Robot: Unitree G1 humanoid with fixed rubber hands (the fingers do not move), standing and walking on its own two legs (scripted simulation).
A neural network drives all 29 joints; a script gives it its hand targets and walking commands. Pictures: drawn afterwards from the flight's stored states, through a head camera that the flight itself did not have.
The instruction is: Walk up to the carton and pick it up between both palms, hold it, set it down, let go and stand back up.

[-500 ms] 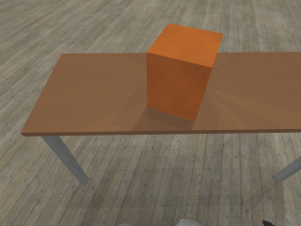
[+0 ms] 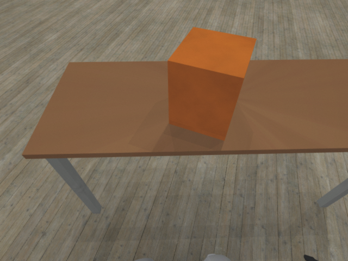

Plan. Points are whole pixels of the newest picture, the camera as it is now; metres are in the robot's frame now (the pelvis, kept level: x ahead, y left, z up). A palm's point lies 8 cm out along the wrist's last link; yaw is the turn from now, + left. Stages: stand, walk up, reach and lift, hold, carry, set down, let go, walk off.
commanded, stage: walk up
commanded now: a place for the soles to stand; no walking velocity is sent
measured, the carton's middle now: (209, 84) +0.63 -0.09 +0.04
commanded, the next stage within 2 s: none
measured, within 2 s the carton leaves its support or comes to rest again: neither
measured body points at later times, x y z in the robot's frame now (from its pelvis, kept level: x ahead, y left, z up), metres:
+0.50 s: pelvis +0.01 +0.00 +0.00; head +0.04 +0.01 +0.45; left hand +0.08 +0.32 -0.11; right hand +0.10 -0.31 -0.11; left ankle +0.01 +0.08 -0.69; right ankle +0.03 -0.14 -0.70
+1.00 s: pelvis +0.01 +0.01 +0.00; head +0.03 +0.02 +0.45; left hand +0.08 +0.33 -0.11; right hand +0.10 -0.31 -0.10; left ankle +0.01 +0.09 -0.69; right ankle +0.04 -0.14 -0.70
